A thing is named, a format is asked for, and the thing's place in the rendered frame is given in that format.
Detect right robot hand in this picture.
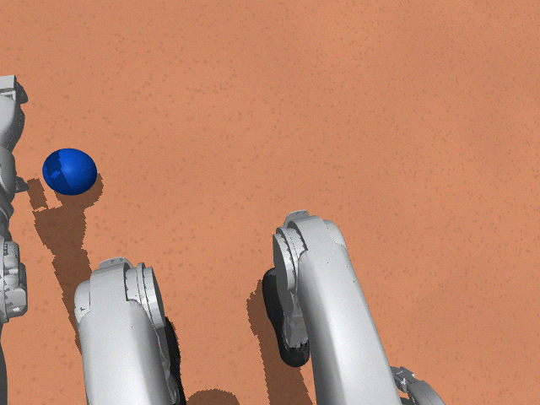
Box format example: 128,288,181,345
390,366,446,405

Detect ball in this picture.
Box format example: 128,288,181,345
42,148,97,196

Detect left robot foot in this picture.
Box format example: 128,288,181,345
164,318,186,405

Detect left robot hand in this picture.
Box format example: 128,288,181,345
0,75,29,193

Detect right robot foot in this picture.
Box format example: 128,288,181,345
262,267,310,367

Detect left robot arm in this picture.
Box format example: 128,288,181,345
0,146,28,405

